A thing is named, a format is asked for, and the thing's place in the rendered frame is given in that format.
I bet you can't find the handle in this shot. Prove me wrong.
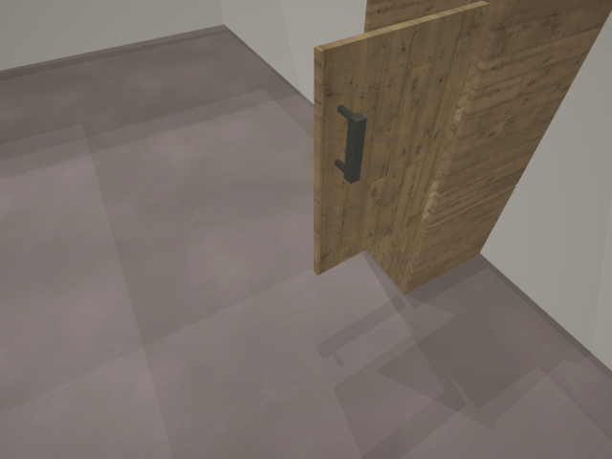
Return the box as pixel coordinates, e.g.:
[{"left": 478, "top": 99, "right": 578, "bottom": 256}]
[{"left": 335, "top": 105, "right": 367, "bottom": 184}]

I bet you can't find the cupboard door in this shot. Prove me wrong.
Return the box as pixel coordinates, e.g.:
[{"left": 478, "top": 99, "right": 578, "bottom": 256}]
[{"left": 314, "top": 1, "right": 490, "bottom": 275}]

